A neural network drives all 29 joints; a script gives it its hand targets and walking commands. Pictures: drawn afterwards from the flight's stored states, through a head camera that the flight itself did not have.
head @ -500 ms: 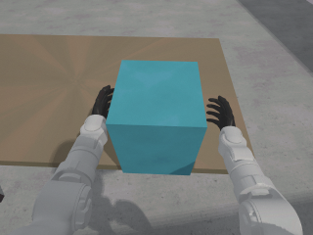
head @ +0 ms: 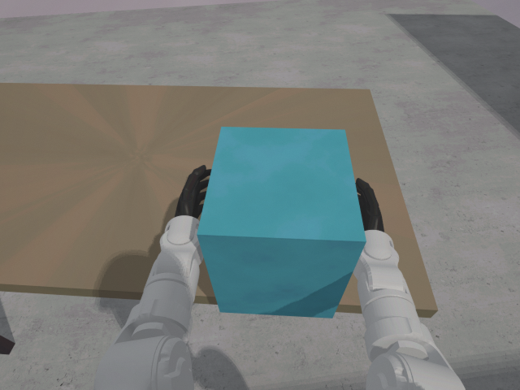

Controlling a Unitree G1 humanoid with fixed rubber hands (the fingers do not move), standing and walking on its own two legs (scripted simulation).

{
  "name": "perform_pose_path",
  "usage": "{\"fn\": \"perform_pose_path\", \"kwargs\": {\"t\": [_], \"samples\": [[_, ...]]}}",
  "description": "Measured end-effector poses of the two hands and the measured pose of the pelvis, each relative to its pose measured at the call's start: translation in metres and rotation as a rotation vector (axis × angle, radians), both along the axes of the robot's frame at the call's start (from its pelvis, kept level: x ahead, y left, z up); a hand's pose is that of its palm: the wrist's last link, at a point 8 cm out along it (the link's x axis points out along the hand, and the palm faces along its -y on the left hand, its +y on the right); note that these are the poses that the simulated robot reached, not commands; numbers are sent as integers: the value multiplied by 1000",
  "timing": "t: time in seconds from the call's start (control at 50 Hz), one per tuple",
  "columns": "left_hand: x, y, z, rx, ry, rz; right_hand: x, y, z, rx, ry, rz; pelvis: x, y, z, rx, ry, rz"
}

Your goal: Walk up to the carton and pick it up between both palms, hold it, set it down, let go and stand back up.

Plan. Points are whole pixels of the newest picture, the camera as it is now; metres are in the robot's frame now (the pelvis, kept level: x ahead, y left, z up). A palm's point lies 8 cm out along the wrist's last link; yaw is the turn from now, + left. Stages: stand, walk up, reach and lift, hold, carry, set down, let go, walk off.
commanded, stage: reach and lift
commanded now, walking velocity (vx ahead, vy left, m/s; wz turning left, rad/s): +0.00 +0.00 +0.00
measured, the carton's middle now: (279, 226) +0.39 -0.04 +0.04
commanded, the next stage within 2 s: none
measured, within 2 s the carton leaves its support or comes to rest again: leaves its support in 0.24 s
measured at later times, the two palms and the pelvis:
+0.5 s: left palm (193, 204) +0.41 +0.10 +0.08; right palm (373, 226) +0.36 -0.19 +0.06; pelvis +0.00 +0.00 +0.00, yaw -1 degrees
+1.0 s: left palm (178, 171) +0.40 +0.10 +0.17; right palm (382, 189) +0.37 -0.18 +0.14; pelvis -0.01 -0.01 +0.00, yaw -1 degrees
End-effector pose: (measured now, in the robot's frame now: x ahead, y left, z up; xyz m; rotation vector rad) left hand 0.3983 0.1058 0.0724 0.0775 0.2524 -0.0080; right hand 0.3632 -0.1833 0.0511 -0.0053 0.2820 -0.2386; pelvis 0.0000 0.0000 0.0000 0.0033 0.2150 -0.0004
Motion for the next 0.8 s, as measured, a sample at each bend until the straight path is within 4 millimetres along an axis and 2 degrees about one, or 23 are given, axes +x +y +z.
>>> {"fn": "perform_pose_path", "kwargs": {"t": [0.2, 0.48, 0.56, 0.66, 0.8], "samples": [[-2, -6, 4, -17, -11, -13, -6, -6, 1, -13, -11, -9, -7, -10, 0, -3, 0, 4], [7, -9, 11, -16, 7, -33, -5, -6, 4, -8, 13, -37, 0, -2, 0, -2, -2, -18], [8, -5, 21, -14, -8, -13, 2, -2, 16, 3, -2, -24, 4, 0, 0, -1, -15, -19], [7, 1, 44, -19, -36, 16, 10, 3, 41, 0, -29, 2, 6, -1, 1, -1, -53, -16], [5, 5, 67, -10, -27, 24, 11, 6, 66, -3, -18, 13, -1, -5, 2, -4, -112, -13]]}}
